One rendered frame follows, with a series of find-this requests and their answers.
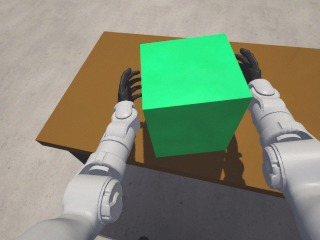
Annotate table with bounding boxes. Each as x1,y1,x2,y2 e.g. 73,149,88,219
35,31,320,199

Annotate left robot upper arm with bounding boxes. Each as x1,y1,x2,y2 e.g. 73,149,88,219
14,174,123,240

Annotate left robot forearm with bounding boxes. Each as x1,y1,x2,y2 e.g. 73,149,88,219
62,100,141,211

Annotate robot left hand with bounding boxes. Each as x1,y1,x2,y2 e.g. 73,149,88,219
117,67,142,103

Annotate robot right hand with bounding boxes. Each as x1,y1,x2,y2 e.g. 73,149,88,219
234,48,262,85

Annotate right robot upper arm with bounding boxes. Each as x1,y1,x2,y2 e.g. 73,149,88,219
262,139,320,240

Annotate right robot forearm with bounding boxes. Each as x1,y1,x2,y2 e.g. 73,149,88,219
247,78,320,149

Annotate carton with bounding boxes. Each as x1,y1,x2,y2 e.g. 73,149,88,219
140,33,253,158

